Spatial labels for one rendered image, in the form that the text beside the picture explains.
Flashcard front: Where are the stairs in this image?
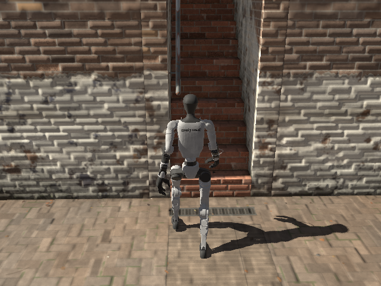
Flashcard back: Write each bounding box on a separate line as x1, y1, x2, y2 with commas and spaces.
170, 0, 252, 198

